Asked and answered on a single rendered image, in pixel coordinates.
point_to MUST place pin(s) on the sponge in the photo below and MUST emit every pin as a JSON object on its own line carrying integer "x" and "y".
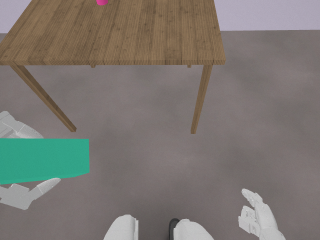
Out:
{"x": 37, "y": 159}

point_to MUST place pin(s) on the robot right hand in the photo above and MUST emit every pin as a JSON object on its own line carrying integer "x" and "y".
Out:
{"x": 253, "y": 221}

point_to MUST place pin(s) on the robot right thigh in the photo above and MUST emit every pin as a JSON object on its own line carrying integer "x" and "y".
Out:
{"x": 190, "y": 231}

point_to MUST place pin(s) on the robot thigh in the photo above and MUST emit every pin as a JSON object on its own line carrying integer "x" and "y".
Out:
{"x": 123, "y": 228}
{"x": 190, "y": 231}

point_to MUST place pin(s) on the robot left hand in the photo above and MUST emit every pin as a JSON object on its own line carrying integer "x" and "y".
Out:
{"x": 16, "y": 195}

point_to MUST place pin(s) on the robot left thigh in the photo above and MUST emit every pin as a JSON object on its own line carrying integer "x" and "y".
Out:
{"x": 123, "y": 228}

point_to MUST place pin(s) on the robot right forearm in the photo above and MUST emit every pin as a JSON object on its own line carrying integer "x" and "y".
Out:
{"x": 271, "y": 234}

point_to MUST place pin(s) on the table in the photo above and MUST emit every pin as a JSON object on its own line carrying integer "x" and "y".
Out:
{"x": 121, "y": 32}

